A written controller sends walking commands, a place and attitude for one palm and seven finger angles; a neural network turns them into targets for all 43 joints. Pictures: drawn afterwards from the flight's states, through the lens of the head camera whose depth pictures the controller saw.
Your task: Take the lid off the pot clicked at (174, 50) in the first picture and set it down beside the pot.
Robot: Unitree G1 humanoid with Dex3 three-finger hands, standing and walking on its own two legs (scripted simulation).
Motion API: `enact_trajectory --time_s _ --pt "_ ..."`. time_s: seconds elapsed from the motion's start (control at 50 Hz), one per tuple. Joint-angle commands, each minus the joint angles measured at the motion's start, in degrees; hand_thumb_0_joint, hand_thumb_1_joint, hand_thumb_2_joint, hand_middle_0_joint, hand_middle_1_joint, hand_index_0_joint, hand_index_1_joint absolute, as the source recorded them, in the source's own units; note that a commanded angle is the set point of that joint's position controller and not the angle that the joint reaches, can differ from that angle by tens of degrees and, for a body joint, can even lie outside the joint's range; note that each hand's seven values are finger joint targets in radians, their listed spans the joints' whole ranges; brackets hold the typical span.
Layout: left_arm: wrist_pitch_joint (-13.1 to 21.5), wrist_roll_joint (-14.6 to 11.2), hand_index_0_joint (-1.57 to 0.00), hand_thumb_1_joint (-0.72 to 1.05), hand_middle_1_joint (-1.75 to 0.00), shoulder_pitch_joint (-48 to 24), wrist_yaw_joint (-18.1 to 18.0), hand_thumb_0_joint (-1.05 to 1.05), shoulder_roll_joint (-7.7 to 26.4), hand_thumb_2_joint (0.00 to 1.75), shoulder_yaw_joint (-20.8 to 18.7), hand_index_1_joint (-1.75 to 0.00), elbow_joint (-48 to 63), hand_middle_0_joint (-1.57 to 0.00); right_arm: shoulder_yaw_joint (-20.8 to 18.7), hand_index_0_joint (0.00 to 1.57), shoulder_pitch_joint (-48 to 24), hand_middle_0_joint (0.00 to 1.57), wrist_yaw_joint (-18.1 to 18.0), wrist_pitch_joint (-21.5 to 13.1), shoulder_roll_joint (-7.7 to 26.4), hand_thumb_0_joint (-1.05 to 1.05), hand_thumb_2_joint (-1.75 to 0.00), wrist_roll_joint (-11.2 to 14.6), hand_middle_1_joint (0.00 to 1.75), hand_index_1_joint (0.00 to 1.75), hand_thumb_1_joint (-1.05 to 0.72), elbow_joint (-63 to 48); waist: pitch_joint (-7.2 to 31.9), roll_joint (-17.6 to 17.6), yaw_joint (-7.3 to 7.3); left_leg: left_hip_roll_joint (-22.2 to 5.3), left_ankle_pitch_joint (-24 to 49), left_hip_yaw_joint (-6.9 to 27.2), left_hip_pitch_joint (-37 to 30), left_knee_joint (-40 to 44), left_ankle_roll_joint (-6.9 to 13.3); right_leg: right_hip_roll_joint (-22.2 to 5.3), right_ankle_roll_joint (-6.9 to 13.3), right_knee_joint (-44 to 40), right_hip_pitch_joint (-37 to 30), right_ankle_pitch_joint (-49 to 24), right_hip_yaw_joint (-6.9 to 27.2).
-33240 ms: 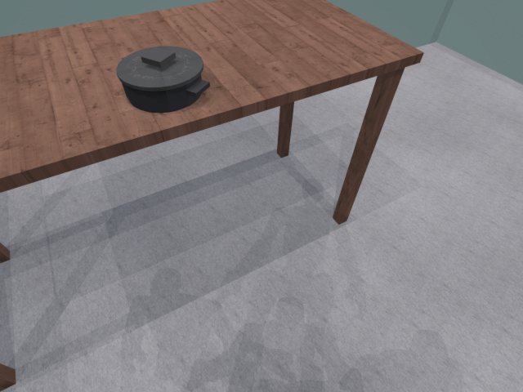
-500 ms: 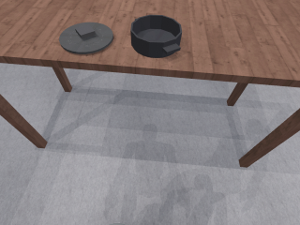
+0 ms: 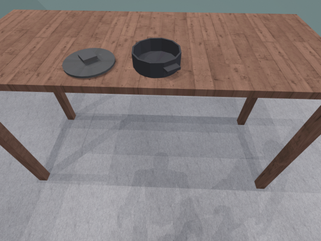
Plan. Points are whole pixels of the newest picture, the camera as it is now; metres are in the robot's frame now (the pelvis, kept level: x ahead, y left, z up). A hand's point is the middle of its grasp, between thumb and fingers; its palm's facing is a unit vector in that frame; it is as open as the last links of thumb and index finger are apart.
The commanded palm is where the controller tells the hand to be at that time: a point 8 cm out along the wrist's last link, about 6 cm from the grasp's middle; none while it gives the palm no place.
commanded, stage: let the arm hang, fingers relaxed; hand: left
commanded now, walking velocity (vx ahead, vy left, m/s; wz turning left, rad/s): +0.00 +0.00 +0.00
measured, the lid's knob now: (87, 56) +0.68 +0.28 +0.10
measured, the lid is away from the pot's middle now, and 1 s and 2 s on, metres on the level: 0.25 0.25 0.25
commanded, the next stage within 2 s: look to check the result in 0.80 s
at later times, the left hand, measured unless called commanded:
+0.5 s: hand out of the picture -0.01 +0.17 -0.18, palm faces +0.04 -0.98 -0.18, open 7.3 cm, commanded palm none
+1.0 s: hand out of the picture +0.01 +0.18 -0.17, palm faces +0.04 -0.98 -0.21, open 7.3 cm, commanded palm none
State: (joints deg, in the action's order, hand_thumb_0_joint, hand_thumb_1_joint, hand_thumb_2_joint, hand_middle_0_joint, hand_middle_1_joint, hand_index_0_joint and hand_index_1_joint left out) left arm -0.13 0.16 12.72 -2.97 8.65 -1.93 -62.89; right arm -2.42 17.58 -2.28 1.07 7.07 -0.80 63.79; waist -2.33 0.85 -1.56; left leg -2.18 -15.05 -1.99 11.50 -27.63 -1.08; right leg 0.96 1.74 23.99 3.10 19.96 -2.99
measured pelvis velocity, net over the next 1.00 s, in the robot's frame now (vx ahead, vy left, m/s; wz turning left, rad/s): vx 0.00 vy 0.00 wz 0.00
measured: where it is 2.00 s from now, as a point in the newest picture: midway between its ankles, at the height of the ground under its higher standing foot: outside the picture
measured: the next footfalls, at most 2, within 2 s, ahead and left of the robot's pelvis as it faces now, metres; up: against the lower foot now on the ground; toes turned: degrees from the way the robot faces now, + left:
none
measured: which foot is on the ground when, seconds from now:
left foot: down 0.00-1.00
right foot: down 0.00-1.00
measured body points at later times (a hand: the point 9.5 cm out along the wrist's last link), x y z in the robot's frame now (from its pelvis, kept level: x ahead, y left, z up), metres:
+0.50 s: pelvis +0.00 +0.01 +0.00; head +0.03 +0.01 +0.45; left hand -0.01 +0.22 -0.16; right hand -0.01 -0.21 -0.16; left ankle +0.00 +0.13 -0.74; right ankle -0.08 -0.09 -0.74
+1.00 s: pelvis +0.00 +0.00 +0.00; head +0.02 +0.00 +0.45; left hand +0.01 +0.23 -0.16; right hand -0.02 -0.21 -0.16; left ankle +0.00 +0.13 -0.74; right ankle -0.08 -0.09 -0.74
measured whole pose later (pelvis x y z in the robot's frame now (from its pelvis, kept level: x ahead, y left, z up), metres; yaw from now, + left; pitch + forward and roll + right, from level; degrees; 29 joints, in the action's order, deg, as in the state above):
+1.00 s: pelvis +0.00 +0.00 +0.00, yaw +0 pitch -1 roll +0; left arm 0.0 0.2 15.2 -2.9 7.6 -1.8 -64.1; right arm -2.2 16.6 -2.5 0.8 6.8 -0.6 64.3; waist -3.0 0.5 -1.1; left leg -1.7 -14.6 -2.4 10.7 -26.3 -0.7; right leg 0.5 1.3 22.7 2.4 19.5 -2.7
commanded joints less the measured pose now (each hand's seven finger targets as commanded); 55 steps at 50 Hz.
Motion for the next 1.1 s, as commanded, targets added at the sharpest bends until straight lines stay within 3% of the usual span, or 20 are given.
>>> enact_trajectory --time_s 0.0,0.14,0.3,0.46,0.72,0.86,1.08 --pt "0.5 -0.3 -0.2 0.9 -0.3 4.4 0.1 0.0 4.6 0.9 -0.5 -0.3 1.3 -0.2 -0.5 0.2 4.4 0.2 -0.6 -0.5 4.7 0.0 -0.9 0.1 0.3 0.3 -0.9 -1.5 -2.3 -0.2 0.45 -3.7 16.3 3.4 -1.8 2.6 3.4 -6.2 0.4 -4.3 4.5 -20.1 4.4" --pt "0.7 -0.2 -0.2 0.9 -0.3 5.0 0.0 0.0 4.9 0.9 -0.4 -0.3 0.9 -0.2 -0.6 0.2 4.1 0.2 -0.6 -0.5 4.8 0.0 -0.9 0.4 0.3 0.3 -0.9 -1.7 -1.7 -1.4 0.34 -3.7 16.5 3.3 -2.6 2.6 3.4 -6.2 0.0 -4.7 4.6 -20.3 4.5" --pt "0.8 -0.2 -0.2 0.9 -0.3 6.2 0.0 0.0 4.0 0.9 -0.3 -0.3 0.4 -0.2 -0.6 0.2 3.9 0.2 -0.7 -0.6 5.1 0.0 -0.9 0.3 0.3 0.3 -0.9 -1.4 -0.6 -0.2 0.12 -3.9 17.0 3.4 -3.9 2.7 3.6 -6.0 0.2 -4.8 4.5 -19.6 4.5" --pt "0.6 -0.2 -0.2 0.9 -0.3 6.8 0.2 0.0 3.3 0.9 -0.2 -0.3 -0.3 -0.2 -0.5 0.2 3.5 0.2 -0.8 -0.7 4.8 0.0 -0.9 0.3 0.3 0.3 -0.9 -1.3 -2.2 0.4 0.37 -4.1 15.8 4.1 -3.7 3.6 3.9 -5.8 0.2 -5.0 6.1 -15.7 4.2" --pt "0.8 -0.2 -0.2 0.9 -0.3 6.9 0.0 0.0 3.5 0.9 -0.4 -0.3 0.0 -0.2 -0.4 0.2 4.1 0.2 -0.8 -1.0 4.7 0.0 -0.9 0.3 0.3 0.3 -0.9 -0.9 -0.5 -1.0 0.41 -4.0 19.3 3.9 -4.1 3.1 3.9 -6.2 0.1 -4.5 4.3 -19.9 4.0" --pt "0.7 -0.2 -0.2 0.9 -0.3 6.6 0.0 0.0 3.7 0.9 -0.4 -0.3 0.2 -0.2 -0.4 0.2 4.0 0.2 -0.8 -0.8 4.5 0.0 -0.9 0.3 0.3 0.3 -0.9 -0.7 -2.5 -0.3 0.39 -3.9 17.4 3.8 -3.3 3.5 3.7 -6.1 0.1 -4.9 5.1 -18.5 4.1" --pt "0.8 -0.2 -0.2 0.9 -0.3 7.0 0.0 0.0 3.7 0.9 -0.5 -0.3 0.2 -0.2 -0.4 0.2 3.8 0.2 -0.8 -0.8 4.6 0.0 -0.9 0.3 0.3 0.3 -0.9 -0.7 -1.9 -0.4 0.43 -3.8 17.4 3.5 -3.7 3.2 3.5 -6.3 0.0 -5.2 4.7 -19.6 4.3"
